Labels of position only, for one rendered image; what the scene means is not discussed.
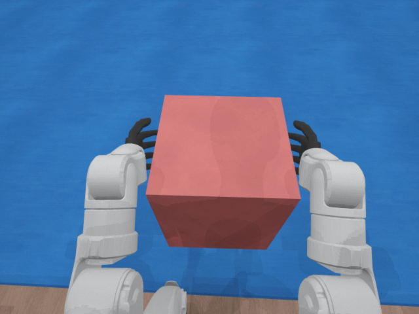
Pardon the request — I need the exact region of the robot right forearm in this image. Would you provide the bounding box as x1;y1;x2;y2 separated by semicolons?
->
299;148;382;314

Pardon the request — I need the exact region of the right robot hand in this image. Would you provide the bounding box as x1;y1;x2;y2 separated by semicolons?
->
288;120;321;175

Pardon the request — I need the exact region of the robot left forearm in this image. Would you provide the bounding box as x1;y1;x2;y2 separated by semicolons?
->
64;143;147;314

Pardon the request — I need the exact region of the left robot hand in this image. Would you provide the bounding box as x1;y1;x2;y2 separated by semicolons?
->
125;118;158;170

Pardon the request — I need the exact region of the left robot upper arm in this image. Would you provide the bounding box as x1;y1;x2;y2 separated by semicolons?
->
65;268;143;314

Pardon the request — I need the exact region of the robot left thigh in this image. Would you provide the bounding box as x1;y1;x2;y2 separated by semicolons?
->
143;286;187;314

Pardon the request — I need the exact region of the right robot upper arm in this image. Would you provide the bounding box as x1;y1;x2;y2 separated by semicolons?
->
299;275;381;314

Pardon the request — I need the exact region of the robot left shin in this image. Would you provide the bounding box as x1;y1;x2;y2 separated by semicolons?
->
165;281;178;287

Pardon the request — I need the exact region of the carton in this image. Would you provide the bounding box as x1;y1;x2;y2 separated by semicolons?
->
146;95;301;250

